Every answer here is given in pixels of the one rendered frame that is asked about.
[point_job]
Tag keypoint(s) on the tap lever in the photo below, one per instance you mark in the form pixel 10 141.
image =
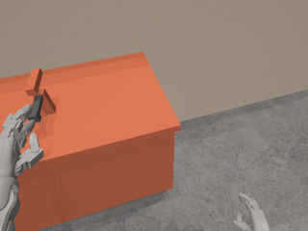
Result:
pixel 37 104

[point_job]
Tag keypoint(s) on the robot left forearm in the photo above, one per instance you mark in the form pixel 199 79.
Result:
pixel 9 203

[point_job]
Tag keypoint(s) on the counter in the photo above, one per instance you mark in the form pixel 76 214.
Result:
pixel 107 132

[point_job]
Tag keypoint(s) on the robot left hand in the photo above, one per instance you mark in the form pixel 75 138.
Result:
pixel 13 138

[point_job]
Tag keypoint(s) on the robot right hand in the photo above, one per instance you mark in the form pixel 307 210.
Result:
pixel 255 220

